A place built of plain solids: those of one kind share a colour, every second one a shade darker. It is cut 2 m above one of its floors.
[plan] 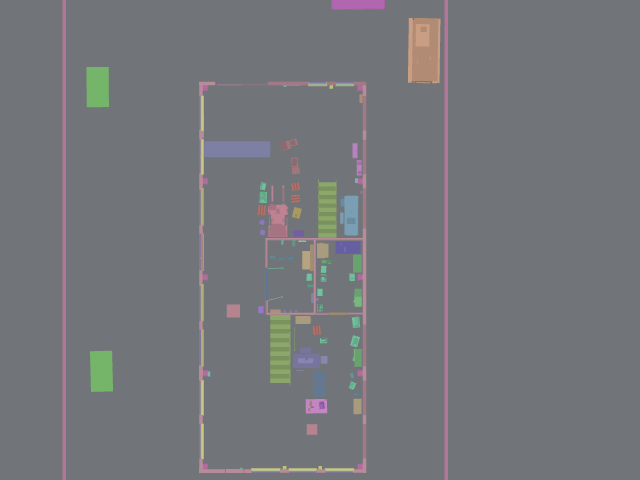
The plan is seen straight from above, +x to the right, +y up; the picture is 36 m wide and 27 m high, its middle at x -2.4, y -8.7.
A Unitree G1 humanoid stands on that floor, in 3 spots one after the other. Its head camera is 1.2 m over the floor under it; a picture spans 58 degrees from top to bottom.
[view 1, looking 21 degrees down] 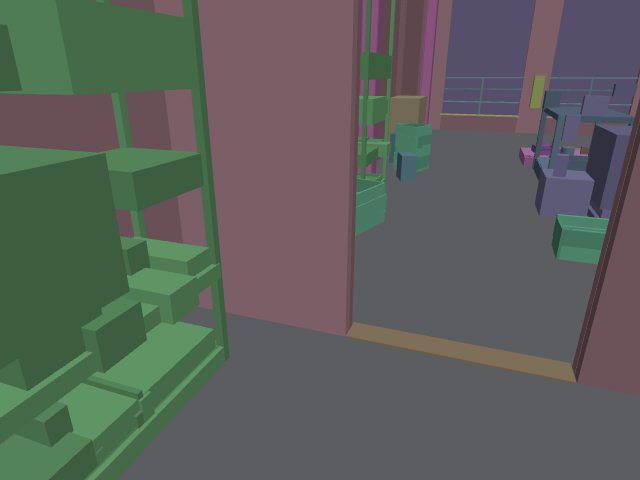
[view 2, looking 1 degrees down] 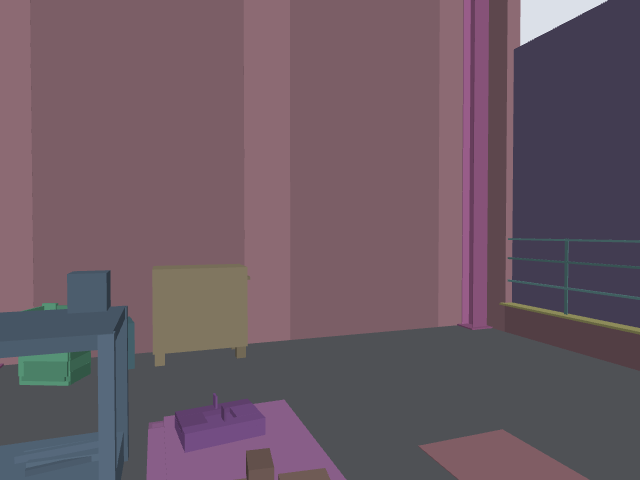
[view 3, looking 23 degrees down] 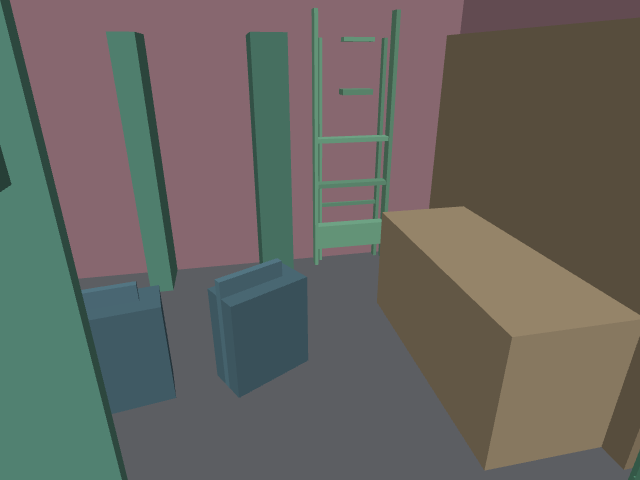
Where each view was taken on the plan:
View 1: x -1.40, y -11.05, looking -70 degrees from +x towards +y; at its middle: wall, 1.99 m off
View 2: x -4.63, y -17.72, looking -20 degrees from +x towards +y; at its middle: wall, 4.93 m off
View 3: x -4.10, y -11.20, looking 78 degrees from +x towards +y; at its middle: lean_ladder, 2.64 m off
